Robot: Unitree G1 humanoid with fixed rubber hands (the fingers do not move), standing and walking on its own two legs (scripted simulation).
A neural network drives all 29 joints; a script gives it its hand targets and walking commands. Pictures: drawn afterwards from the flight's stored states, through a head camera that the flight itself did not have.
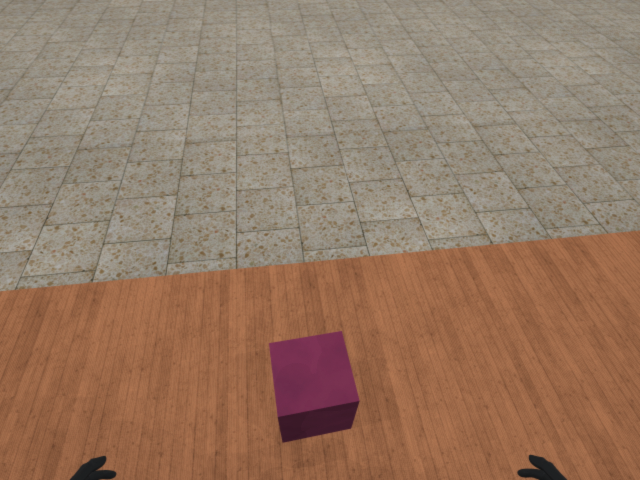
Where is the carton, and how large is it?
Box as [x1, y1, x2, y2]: [269, 331, 359, 442]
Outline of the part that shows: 341,331 269,343 277,415 283,442 350,428 359,400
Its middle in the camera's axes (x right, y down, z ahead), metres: -0.03 +0.42 +1.13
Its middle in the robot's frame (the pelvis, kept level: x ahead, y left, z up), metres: +0.46 +0.01 -0.66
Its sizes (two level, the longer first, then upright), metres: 0.210 0.200 0.250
